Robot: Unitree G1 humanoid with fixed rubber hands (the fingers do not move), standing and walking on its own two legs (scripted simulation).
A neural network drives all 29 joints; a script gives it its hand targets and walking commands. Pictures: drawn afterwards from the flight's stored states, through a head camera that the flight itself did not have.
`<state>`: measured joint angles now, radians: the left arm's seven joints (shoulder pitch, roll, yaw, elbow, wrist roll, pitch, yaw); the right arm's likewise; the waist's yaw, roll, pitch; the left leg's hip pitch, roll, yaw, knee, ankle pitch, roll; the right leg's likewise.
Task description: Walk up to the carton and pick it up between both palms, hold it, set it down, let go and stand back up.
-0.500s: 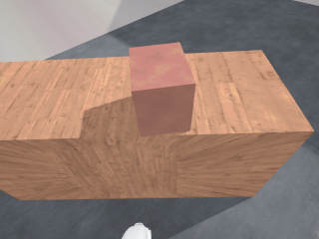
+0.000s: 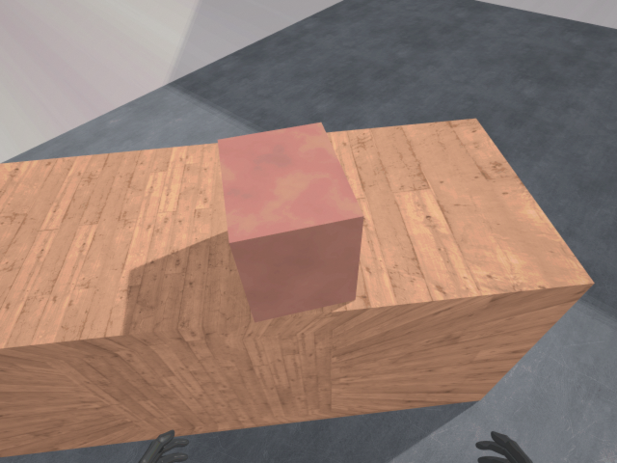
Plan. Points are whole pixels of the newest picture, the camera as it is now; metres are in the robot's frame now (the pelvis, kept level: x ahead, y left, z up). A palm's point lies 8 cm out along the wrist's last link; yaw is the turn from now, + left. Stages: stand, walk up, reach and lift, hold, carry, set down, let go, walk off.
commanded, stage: walk up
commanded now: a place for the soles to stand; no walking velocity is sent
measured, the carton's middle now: (288, 221) +0.50 +0.06 +0.00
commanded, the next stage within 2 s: none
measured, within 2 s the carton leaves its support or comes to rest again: neither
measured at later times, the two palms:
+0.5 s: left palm out of the picture +0.11 +0.24 -0.10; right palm out of the picture +0.09 -0.26 -0.10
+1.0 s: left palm out of the picture +0.09 +0.34 -0.13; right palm out of the picture +0.11 -0.20 -0.13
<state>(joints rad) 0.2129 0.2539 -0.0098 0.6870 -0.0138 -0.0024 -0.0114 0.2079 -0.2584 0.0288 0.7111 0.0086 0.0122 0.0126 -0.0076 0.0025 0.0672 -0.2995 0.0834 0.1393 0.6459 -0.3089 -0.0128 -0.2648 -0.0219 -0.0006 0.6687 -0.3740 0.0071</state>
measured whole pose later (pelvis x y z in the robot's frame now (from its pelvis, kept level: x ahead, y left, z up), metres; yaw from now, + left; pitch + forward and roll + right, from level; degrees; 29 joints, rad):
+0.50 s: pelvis +0.01 +0.00 +0.01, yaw -2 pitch -2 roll +1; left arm 0.25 0.26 -0.01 0.75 -0.01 0.01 -0.02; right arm 0.25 -0.26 0.01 0.75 0.01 0.02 0.02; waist 0.00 -0.01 0.05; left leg -0.23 0.10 0.17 0.56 -0.28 -0.02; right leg -0.22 0.00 0.03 0.58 -0.34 0.00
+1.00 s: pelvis +0.03 +0.06 -0.02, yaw -3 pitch -4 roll +1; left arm 0.36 0.30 0.06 0.75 0.02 0.03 0.02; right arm 0.28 -0.25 -0.01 0.71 -0.03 0.03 0.01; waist 0.00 -0.03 0.12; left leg -0.39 0.06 0.10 0.81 -0.35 0.01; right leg -0.36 -0.02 0.04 0.99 -0.60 0.01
